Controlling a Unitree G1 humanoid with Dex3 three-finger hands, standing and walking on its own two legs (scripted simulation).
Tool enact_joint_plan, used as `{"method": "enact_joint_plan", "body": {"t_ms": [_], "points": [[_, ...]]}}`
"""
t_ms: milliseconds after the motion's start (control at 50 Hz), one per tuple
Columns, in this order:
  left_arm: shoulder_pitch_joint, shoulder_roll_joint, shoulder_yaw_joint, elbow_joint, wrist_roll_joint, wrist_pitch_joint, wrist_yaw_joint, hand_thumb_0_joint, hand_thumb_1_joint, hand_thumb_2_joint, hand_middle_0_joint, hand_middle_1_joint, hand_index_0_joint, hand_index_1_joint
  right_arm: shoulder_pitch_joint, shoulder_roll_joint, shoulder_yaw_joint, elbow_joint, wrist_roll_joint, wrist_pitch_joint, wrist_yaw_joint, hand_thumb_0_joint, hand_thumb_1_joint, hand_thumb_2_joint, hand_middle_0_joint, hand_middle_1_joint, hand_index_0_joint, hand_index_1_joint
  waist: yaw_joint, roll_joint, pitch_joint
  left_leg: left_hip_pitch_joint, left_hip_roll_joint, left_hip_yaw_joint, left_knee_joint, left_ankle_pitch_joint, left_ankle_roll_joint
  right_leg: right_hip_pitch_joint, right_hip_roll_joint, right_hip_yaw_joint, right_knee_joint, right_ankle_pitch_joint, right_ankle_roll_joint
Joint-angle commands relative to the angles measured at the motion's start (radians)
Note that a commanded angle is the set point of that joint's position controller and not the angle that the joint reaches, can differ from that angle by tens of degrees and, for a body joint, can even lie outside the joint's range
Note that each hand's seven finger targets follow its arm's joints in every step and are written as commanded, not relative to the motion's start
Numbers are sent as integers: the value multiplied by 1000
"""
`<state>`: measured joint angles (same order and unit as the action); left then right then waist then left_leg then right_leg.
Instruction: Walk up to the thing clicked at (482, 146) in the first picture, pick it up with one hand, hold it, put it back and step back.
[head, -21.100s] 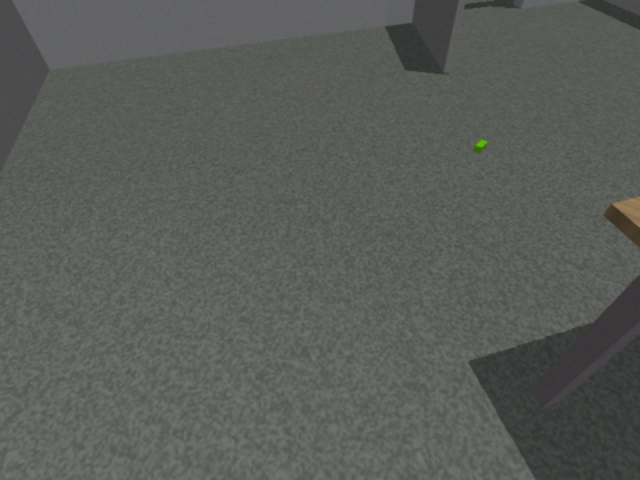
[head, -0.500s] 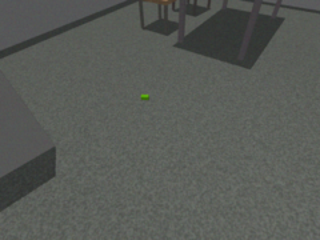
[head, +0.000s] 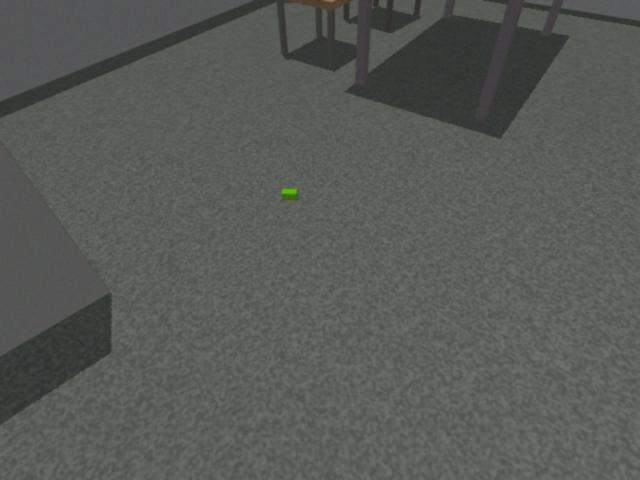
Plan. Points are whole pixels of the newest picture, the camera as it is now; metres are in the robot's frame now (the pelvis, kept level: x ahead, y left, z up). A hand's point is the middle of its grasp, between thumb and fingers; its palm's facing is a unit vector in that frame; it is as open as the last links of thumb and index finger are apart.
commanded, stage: stand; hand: left
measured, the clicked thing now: (289, 194) +1.49 +0.18 -0.76
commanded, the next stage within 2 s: walk up in 0.30 s
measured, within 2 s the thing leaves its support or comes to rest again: neither
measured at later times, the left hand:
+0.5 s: hand out of the picture +0.10 +0.26 -0.15, palm faces -0.07 -0.93 -0.37, open 7.4 cm
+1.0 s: hand (209, 433) +0.24 +0.20 -0.15, palm faces +0.03 -0.93 -0.36, open 7.4 cm
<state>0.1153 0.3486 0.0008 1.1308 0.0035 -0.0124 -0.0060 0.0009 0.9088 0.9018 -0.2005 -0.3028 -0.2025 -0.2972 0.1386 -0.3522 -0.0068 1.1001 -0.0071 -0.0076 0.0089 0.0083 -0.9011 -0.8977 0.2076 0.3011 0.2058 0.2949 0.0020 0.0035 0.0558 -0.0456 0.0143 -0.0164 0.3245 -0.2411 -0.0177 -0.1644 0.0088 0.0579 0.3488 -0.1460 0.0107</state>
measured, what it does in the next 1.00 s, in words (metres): walks ahead: right foot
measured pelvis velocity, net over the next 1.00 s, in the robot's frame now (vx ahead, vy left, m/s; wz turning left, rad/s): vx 0.22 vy -0.08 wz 0.00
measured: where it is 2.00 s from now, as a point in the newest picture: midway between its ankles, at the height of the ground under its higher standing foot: (354, 350)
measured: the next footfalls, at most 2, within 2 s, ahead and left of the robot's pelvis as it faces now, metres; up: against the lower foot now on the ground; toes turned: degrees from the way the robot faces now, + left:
right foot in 0.58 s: +0.17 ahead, -0.18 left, +0.00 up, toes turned -6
left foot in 1.08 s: +0.43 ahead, +0.08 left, +0.00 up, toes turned +4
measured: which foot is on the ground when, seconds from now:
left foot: down 0.00-0.60, up 0.62-1.00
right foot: down 0.00-0.36, up 0.38-0.56, down 0.58-1.00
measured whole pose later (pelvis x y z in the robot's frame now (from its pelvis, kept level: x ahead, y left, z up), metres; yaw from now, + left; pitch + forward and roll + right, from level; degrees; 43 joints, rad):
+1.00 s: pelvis +0.22 -0.08 -0.01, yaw +0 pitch -2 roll -2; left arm 0.32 0.39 0.07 0.95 0.01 -0.09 -0.06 0.00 0.90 0.90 -0.20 -0.30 -0.21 -0.30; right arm 0.24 -0.42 -0.08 0.94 -0.03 -0.02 0.10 0.01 -0.90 -0.90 0.21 0.30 0.20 0.29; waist 0.04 0.04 0.07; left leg -0.51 0.09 -0.04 0.67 -0.14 -0.01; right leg 0.03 0.03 -0.12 0.34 -0.33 -0.03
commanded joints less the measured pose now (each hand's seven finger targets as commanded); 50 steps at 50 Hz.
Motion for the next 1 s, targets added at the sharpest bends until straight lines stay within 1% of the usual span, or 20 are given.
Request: {"method": "enact_joint_plan", "body": {"t_ms": [0, 260, 280, 300, 340, 360, 380, 440, 500, 540, 560, 580, 600, 620, 640, 680, 720, 820, 920, 980], "points": [[-25, 214, 36, -60, 5, -22, 18, 0, 900, 900, -200, -300, -200, -300, -19, -219, -43, -56, 1, -15, -18, 0, -900, -900, 200, 300, 200, 300, -2, 0, -80, -47, 112, -72, -57, 141, 41, 74, -121, 85, -29, 204, -37], [-24, 218, 37, -57, 2, -20, 15, 0, 900, 900, -200, -300, -200, -300, -17, -212, -40, -56, 0, -19, -16, 0, -900, -900, 200, 300, 200, 300, -1, 9, -47, -65, 107, -71, -76, 96, 38, 60, -116, 91, -33, 162, -37], [9, 306, 102, -126, 25, -29, -18, 0, 900, 900, -200, -300, -200, -300, 31, -302, -103, -114, -20, -39, 6, 0, -900, -900, 200, 300, 200, 300, -3, -10, -152, -21, 96, -81, 2, -373, 114, 25, -59, 81, 34, -384, -68], [-20, 299, 105, -125, 33, -26, -32, 0, 900, 900, -200, -300, -200, -300, 64, -318, -117, -98, -30, -43, 16, 0, -900, -900, 200, 300, 200, 300, -23, 27, -85, -12, 123, -136, -33, -558, 143, -144, -51, 79, 99, -526, -71], [-133, 252, 103, -179, 35, -19, -51, 0, 900, 900, -200, -300, -200, -300, 120, -353, -144, -100, -29, -45, 20, 0, -900, -900, 200, 300, 200, 300, -83, 176, 72, 61, 306, -333, -219, -657, 225, -472, 5, -39, 364, -350, -30], [-161, 260, 105, -202, 37, -26, -51, 0, 900, 900, -200, -300, -200, -300, 119, -358, -151, -118, -32, -54, 19, 0, -900, -900, 200, 300, 200, 300, -91, 133, 137, 55, 390, -402, -250, -540, 262, -561, -31, -2, 445, -312, -22], [-156, 255, 102, -212, 33, -34, -54, 0, 900, 900, -200, -300, -200, -300, 106, -347, -153, -127, -34, -64, 16, 0, -900, -900, 200, 300, 200, 300, -76, 86, 147, 90, 396, -384, -243, -397, 266, -569, -67, 20, 423, -283, -22], [-109, 250, 102, -209, 25, -44, -76, 0, 900, 900, -200, -300, -200, -300, 85, -306, -144, -166, -37, -69, 22, 0, -900, -900, 200, 300, 200, 300, -55, 115, 77, 123, 279, -222, -205, -290, 227, -487, -70, -31, 362, -250, -16], [33, 254, 120, -187, 19, -38, -89, 0, 900, 900, -200, -300, -200, -300, -47, -333, -152, -214, -36, -62, 33, 0, -900, -900, 200, 300, 200, 300, 40, 240, 33, -150, 233, -96, -146, -329, 180, -105, -87, -60, 269, -165, -22], [209, 268, 138, -118, 20, -46, -73, 0, 900, 900, -200, -300, -200, -300, -83, -276, -138, -236, -37, -54, 32, 0, -900, -900, 200, 300, 200, 300, 124, 130, -32, -335, 149, 22, 101, -299, 144, 208, -46, -106, 188, -31, -23], [349, 324, 166, -77, 20, -55, -55, 0, 900, 900, -200, -300, -200, -300, -36, -225, -118, -234, -39, -52, 31, 0, -900, -900, 200, 300, 200, 300, 178, -80, -114, -438, 81, 67, 396, -304, 114, 398, -36, -67, 176, -101, -23], [447, 390, 186, -73, 36, -62, -36, 0, 900, 900, -200, -300, -200, -300, -11, -164, -92, -254, -36, -51, 34, 0, -900, -900, 200, 300, 200, 300, 218, -312, -120, -612, -49, 79, 692, -426, 101, 445, -157, 154, 18, -399, -41], [359, 438, 186, -130, 40, -69, -30, 0, 900, 900, -200, -300, -200, -300, 62, -180, -97, -255, -10, -42, 33, 0, -900, -900, 200, 300, 200, 300, 159, -288, -102, -640, -100, -63, 834, -368, 65, 302, -383, 600, -235, -750, -103], [203, 456, 175, -190, 31, -69, -33, 0, 900, 900, -200, -300, -200, -300, 79, -271, -118, -241, -14, -37, 29, 0, -900, -900, 200, 300, 200, 300, 91, -187, -27, -587, -27, -118, 866, -299, 70, 128, -447, 704, -292, -863, -191], [116, 440, 168, -227, 23, -72, -33, 0, 900, 900, -200, -300, -200, -300, 74, -304, -127, -228, -9, -43, 31, 0, -900, -900, 200, 300, 200, 300, 58, -150, 52, -588, 27, -135, 868, -239, 73, 40, -429, 648, -291, -797, -218], [62, 349, 142, -237, 11, -84, -30, 0, 900, 900, -200, -300, -200, -300, 122, -294, -123, -183, 5, -43, 40, 0, -900, -900, 200, 300, 200, 300, 4, -99, 91, -512, 62, -153, 811, -125, 68, -52, -302, 359, -239, -546, -162], [74, 320, 133, -230, 4, -92, -28, 0, 900, 900, -200, -300, -200, -300, 198, -273, -119, -157, 9, -34, 50, 0, -900, -900, 200, 300, 200, 300, -10, -123, 74, -442, 43, -132, 738, -34, 60, -90, -240, 206, -222, -418, -109], [97, 333, 140, -267, 5, -111, -23, 0, 900, 900, -200, -300, -200, -300, 112, -264, -126, -221, -17, -33, 73, 0, -900, -900, 200, 300, 200, 300, 7, -70, 89, -544, 75, -116, 544, 29, 3, -8, -291, 137, -250, -372, -214], [191, 330, 145, -254, 8, -107, -28, 0, 900, 900, -200, -300, -200, -300, -28, -234, -114, -287, -26, -44, 86, 0, -900, -900, 200, 300, 200, 300, 62, -52, 95, -529, 78, -2, 329, 125, 7, 90, -225, -5, -187, -151, -160], [195, 336, 140, -262, 9, -100, -28, 0, 900, 900, -200, -300, -200, -300, -58, -226, -117, -306, -24, -52, 87, 0, -900, -900, 200, 300, 200, 300, 64, -77, 65, -444, 79, 46, 256, 122, 33, 118, -238, -32, -114, 44, -171]]}}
